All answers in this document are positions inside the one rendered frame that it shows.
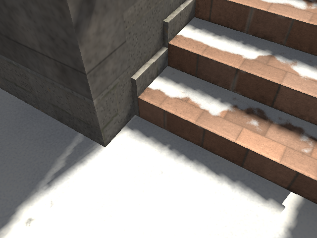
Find stairs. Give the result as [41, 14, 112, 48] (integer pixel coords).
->
[138, 0, 317, 204]

